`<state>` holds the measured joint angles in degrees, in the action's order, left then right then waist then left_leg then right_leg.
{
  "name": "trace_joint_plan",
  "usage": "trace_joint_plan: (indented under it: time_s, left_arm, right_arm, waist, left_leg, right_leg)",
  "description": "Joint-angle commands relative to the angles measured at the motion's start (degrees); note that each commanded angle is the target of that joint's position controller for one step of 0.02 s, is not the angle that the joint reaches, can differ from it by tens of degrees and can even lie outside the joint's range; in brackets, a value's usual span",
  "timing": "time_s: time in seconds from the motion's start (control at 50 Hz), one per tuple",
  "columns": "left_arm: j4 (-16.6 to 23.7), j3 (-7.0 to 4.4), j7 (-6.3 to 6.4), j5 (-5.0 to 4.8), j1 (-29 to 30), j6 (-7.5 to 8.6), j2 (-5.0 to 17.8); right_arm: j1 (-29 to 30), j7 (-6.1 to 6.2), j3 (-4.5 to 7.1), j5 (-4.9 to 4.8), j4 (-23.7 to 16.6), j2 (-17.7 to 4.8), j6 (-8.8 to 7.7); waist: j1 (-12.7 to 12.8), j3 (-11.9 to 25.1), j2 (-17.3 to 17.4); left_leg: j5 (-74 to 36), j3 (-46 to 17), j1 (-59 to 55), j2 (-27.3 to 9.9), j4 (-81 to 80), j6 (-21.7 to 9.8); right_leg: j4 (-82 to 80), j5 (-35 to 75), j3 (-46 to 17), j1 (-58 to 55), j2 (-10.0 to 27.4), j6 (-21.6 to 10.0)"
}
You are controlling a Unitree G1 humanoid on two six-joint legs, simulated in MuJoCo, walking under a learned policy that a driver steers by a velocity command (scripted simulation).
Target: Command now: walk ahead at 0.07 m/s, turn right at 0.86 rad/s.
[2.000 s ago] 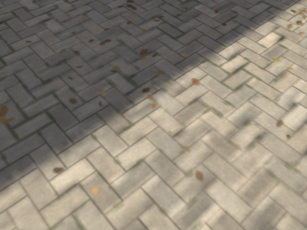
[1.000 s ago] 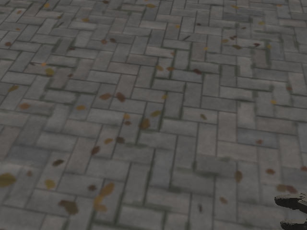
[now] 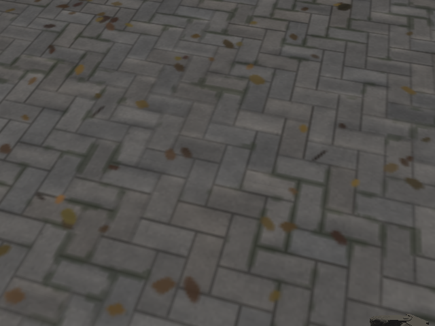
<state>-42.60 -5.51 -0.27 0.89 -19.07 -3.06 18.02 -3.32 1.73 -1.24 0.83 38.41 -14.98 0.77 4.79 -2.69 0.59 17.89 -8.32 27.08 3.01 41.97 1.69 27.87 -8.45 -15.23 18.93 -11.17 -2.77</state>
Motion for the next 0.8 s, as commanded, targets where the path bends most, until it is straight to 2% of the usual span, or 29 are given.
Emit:
trace_joint_plan:
  time_s: [0.02, 0.04, 0.06, 0.08, 0.1, 0.12, 0.14, 0.16, 0.18, 0.2, 0.24, 0.3, 0.38, 0.48, 0.56, 0.62, 0.64, 0.66, 0.68, 0.7, 0.72, 0.74, 0.76, 0.78, 0.8]
  left_arm:
    - [4.7, -2.37, 0.29, -0.11, 2.7, 0.02, 8.5]
    - [5.1, -2.05, 0.39, -0.67, 3.4, 0.16, 7.5]
    - [5.2, -1.00, 0.46, -1.04, -1.2, 0.35, 2.8]
    - [6.3, -1.33, 0.77, -0.82, -2.0, 0.34, 4.2]
    - [5.7, -2.50, 0.58, 1.12, 0.0, 0.27, 9.6]
    - [5.2, -2.77, 0.04, 1.13, 0.6, 0.03, 9.6]
    - [4.6, -2.57, -0.43, 0.94, 0.2, -0.56, 8.5]
    - [4.5, -2.26, -1.20, 0.82, 0.1, -1.02, 7.9]
    - [4.9, -1.91, -2.22, 0.59, 0.8, -1.28, 7.8]
    - [6.0, -1.75, -3.13, 0.59, 3.1, -1.38, 8.1]
    - [7.7, -1.47, -4.42, 0.60, 7.8, -1.29, 8.4]
    - [8.8, -0.92, -5.37, 0.94, 11.9, -0.92, 7.0]
    - [9.8, -0.48, -5.95, 0.93, 15.4, -0.56, 5.9]
    - [12.0, 0.38, -6.79, 0.89, 21.0, -0.02, 4.6]
    - [14.0, 1.27, -7.33, 0.92, 25.7, 0.43, 4.1]
    - [14.8, 2.14, -7.18, 1.12, 28.3, 0.69, 3.7]
    - [14.5, 2.34, -6.81, 1.09, 27.1, 0.75, 3.6]
    - [13.3, 2.20, -6.02, 0.90, 23.3, 0.88, 3.9]
    - [10.6, 1.43, -4.80, 0.25, 15.1, 1.33, 5.0]
    - [6.5, 0.13, -3.59, -0.19, 1.6, 2.04, 6.4]
    - [2.2, -2.16, -2.14, 0.10, -8.4, 2.16, 11.7]
    - [3.8, -3.88, -1.01, -0.68, -3.9, 1.32, 21.3]
    - [5.7, -3.60, -1.10, -0.44, -3.8, 1.46, 20.0]
    - [4.0, -2.95, -0.67, 0.39, -4.2, 1.85, 17.6]
    - [3.5, -2.35, -0.14, 0.67, -3.2, 2.65, 15.1]
  right_arm:
    - [-4.5, 0.83, 2.06, -0.56, -2.8, -6.1, -2.13]
    - [-6.8, 1.38, 2.50, -0.20, -2.2, -7.2, -2.75]
    - [-5.5, 1.96, 3.23, 0.34, -3.1, -11.1, -2.88]
    - [-2.1, 1.72, 3.96, 0.92, -4.7, -14.8, -2.15]
    - [-4.1, 1.50, 3.69, 0.56, -3.8, -11.2, -1.60]
    - [-3.4, 1.43, 2.84, 0.14, -4.2, -7.8, -1.34]
    - [-2.3, 1.30, 2.61, 0.25, -4.4, -6.7, -1.11]
    - [-2.9, 1.20, 2.76, 0.82, -4.6, -6.8, -1.05]
    - [-4.2, 0.95, 2.92, 1.19, -4.6, -7.0, -1.03]
    - [-6.0, 0.60, 3.43, 1.09, -4.2, -8.1, -1.15]
    - [-9.7, 0.25, 4.56, 0.87, -3.3, -10.1, -1.81]
    - [-14.4, 0.13, 5.80, 0.76, -1.5, -11.8, -3.40]
    - [-17.1, -0.27, 6.48, 0.86, 0.0, -11.8, -4.81]
    - [-20.2, -0.50, 7.11, 1.27, 2.2, -12.3, -5.72]
    - [-22.1, -0.53, 7.36, 1.84, 4.5, -12.5, -5.77]
    - [-24.2, -0.55, 7.42, 2.28, 6.9, -12.8, -4.93]
    - [-23.7, -0.64, 7.40, 2.26, 7.3, -13.1, -4.62]
    - [-22.6, -0.86, 7.44, 1.95, 7.5, -13.9, -4.38]
    - [-21.9, -1.28, 7.78, 1.36, 7.5, -15.4, -3.98]
    - [-19.5, -1.86, 7.96, 0.19, 6.6, -17.1, -3.55]
    - [-18.6, -2.65, 7.13, 1.07, 4.9, -14.4, -3.65]
    - [-14.4, -3.67, 5.51, 1.61, -2.1, -7.0, -5.06]
    - [-6.4, -3.57, 5.69, 2.78, -5.6, -10.4, -5.94]
    - [-5.5, -3.36, 5.45, 2.23, -5.6, -10.2, -6.52]
    - [-9.4, -2.92, 4.89, 2.11, -3.4, -9.2, -6.88]
  waist:
    - [-4.4, 4.7, -10.5]
    - [-5.6, 4.7, -8.6]
    - [-2.3, 7.1, 2.5]
    - [-1.6, 6.1, 12.3]
    - [-2.4, 5.5, 6.7]
    - [-1.9, 5.2, 4.7]
    - [-1.5, 4.3, 4.1]
    - [-1.8, 5.9, 6.2]
    - [-3.1, 5.9, 8.9]
    - [-4.2, 5.0, 10.5]
    - [-6.6, 3.2, 10.0]
    - [-8.3, 1.9, 7.4]
    - [-9.0, 0.8, 6.7]
    - [-10.0, -2.0, 6.5]
    - [-10.4, -5.1, 6.3]
    - [-10.4, -7.0, 5.3]
    - [-9.0, -6.5, 5.2]
    - [-6.4, -3.9, 5.0]
    - [-2.1, 1.2, 4.1]
    - [5.2, 8.4, 1.9]
    - [8.3, 12.3, -6.0]
    - [2.8, 12.9, -22.8]
    - [4.5, 12.2, -10.8]
    - [2.6, 7.4, -6.5]
    - [-1.1, 2.9, -3.2]
  left_leg:
    - [-0.6, 1.2, -10.3, 1.7, -14.1, -1.4]
    - [-3.5, -0.3, -16.4, -1.5, -22.4, -2.1]
    - [-1.6, -11.6, -22.2, -15.2, -27.9, -5.4]
    - [-8.3, -25.7, -20.8, -26.1, -30.2, -11.9]
    - [-19.2, -20.7, -19.8, -25.4, -27.4, -14.4]
    - [-24.5, -14.0, -19.2, -22.2, -25.3, -13.8]
    - [-27.8, -7.4, -18.1, -18.6, -24.5, -12.7]
    - [-17.1, -4.0, -19.7, -16.1, -25.5, -10.9]
    - [-5.3, -3.0, -20.9, -14.9, -27.7, -10.1]
    - [4.7, -3.6, -21.8, -15.2, -30.3, -9.6]
    - [14.1, -4.7, -24.7, -16.9, -33.4, -9.1]
    - [16.6, -3.2, -28.2, -19.3, -35.3, -8.6]
    - [16.7, 1.0, -29.3, -21.9, -36.8, -8.6]
    - [15.3, 7.9, -29.7, -24.7, -37.4, -8.1]
    - [12.9, 15.0, -30.7, -25.5, -37.9, -6.9]
    - [4.7, 21.1, -33.2, -24.9, -36.1, -6.4]
    - [-6.1, 23.8, -32.9, -24.2, -33.2, -5.8]
    - [-25.1, 26.9, -31.5, -23.2, -27.0, -5.1]
    - [-45.9, 28.7, -29.5, -22.8, -14.9, -5.3]
    - [-55.4, 29.6, -21.4, -22.0, 2.7, -4.7]
    - [-28.8, 27.3, -3.5, -18.5, 23.1, -2.7]
    - [11.9, 19.6, 19.7, -6.8, 40.9, 1.1]
    - [8.0, 7.1, 26.7, -6.8, 44.9, 1.1]
    - [3.4, 6.9, 28.7, -8.5, 43.8, 0.3]
    - [0.0, 6.9, 24.2, -10.7, 38.8, -0.2]
  right_leg:
    - [-4.7, 4.2, -19.3, -2.8, 12.3, -3.3]
    - [-1.8, -2.0, -17.7, 0.5, 9.9, -0.9]
    - [8.8, -20.8, -8.6, 4.2, 4.7, 2.1]
    - [22.0, -28.7, 5.4, 13.1, -2.5, 4.0]
    - [30.8, -24.4, 7.6, 13.7, 3.8, 5.1]
    - [34.3, -21.5, 8.3, 13.1, 5.3, 5.2]
    - [37.8, -18.9, 9.1, 12.5, 6.0, 5.7]
    - [40.0, -14.8, 10.2, 13.7, 7.2, 5.5]
    - [41.0, -12.5, 11.3, 15.8, 8.2, 5.5]
    - [40.8, -11.2, 12.4, 18.3, 9.2, 5.5]
    - [38.9, -9.5, 13.3, 22.6, 10.8, 5.8]
    - [36.0, -7.2, 13.3, 26.0, 12.5, 5.6]
    - [33.3, -4.7, 14.0, 27.9, 14.6, 4.9]
    - [29.2, -2.7, 15.2, 29.5, 16.8, 3.4]
    - [24.4, -4.2, 17.8, 28.5, 17.9, 0.1]
    - [20.8, -9.2, 21.4, 26.3, 17.2, -3.3]
    - [19.1, -11.6, 23.5, 22.3, 15.6, -4.8]
    - [17.7, -14.1, 26.3, 14.4, 12.2, -6.3]
    - [17.6, -15.7, 28.7, 3.3, 7.4, -7.5]
    - [13.7, -11.7, 27.8, -15.0, 3.9, -9.2]
    - [9.1, -18.7, 16.3, -32.2, 7.9, -9.7]
    - [-8.8, -41.0, -19.6, -38.1, 20.7, -14.5]
    - [-15.1, -35.8, -30.1, -37.3, 24.1, -14.9]
    - [-14.0, -25.1, -25.6, -34.4, 25.0, -15.0]
    - [-12.8, -14.9, -19.0, -26.0, 23.0, -13.9]
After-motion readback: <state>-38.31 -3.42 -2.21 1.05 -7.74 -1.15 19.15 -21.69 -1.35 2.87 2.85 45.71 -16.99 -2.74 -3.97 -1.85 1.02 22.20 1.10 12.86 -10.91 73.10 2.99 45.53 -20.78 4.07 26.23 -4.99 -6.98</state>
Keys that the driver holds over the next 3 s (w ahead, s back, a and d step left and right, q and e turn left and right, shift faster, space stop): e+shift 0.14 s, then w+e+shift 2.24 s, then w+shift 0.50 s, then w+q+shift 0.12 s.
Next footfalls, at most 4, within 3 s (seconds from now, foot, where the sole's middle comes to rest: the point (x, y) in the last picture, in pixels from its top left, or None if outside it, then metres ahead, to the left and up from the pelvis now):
0.04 left None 0.11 0.12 -0.77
0.70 right None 0.22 -0.29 -0.77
1.16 left None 0.62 -0.59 -0.77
1.62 right None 0.51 -1.04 -0.77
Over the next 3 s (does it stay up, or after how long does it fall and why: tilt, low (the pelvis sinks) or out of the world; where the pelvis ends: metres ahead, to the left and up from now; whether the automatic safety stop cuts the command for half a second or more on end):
stays up -0.04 -1.96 -0.02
